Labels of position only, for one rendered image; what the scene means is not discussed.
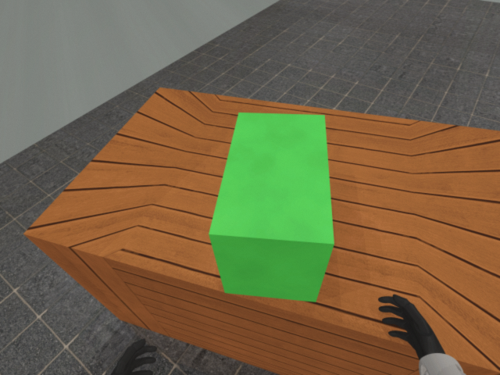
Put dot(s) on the pedestal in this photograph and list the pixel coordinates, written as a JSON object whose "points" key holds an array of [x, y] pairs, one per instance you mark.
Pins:
{"points": [[415, 209]]}

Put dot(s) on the robot right forearm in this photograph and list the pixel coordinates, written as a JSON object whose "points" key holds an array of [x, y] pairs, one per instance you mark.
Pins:
{"points": [[439, 364]]}

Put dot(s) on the left robot hand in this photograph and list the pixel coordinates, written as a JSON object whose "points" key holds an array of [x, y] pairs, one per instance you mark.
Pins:
{"points": [[128, 361]]}

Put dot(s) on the right robot hand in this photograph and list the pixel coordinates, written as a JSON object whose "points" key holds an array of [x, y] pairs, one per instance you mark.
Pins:
{"points": [[419, 333]]}

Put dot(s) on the carton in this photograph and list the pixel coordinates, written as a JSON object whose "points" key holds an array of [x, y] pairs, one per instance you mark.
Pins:
{"points": [[272, 229]]}

